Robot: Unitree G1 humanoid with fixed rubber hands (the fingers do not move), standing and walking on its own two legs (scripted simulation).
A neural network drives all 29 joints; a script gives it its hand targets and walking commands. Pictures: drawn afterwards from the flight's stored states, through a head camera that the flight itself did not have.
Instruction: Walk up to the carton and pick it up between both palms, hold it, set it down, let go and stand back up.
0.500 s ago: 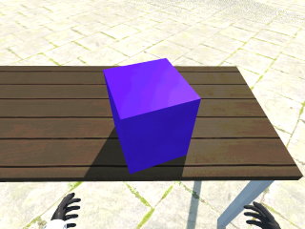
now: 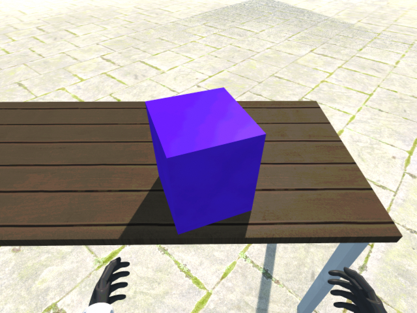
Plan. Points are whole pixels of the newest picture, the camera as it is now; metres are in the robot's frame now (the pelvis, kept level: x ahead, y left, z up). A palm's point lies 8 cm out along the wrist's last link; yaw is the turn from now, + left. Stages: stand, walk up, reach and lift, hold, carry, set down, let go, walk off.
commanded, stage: reach and lift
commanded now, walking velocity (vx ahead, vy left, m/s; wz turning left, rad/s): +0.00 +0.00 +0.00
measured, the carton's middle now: (201, 159) +0.48 +0.04 +0.05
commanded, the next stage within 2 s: none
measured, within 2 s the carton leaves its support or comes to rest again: neither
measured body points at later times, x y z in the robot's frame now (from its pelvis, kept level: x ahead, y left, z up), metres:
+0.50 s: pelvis +0.01 +0.00 +0.00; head -0.01 -0.01 +0.45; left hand +0.22 +0.17 +0.02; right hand +0.22 -0.26 +0.00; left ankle +0.05 +0.13 -0.74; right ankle -0.01 -0.11 -0.74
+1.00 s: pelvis +0.01 -0.01 +0.00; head +0.01 -0.02 +0.45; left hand +0.24 +0.15 +0.06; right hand +0.25 -0.26 +0.03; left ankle +0.05 +0.13 -0.74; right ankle -0.01 -0.11 -0.74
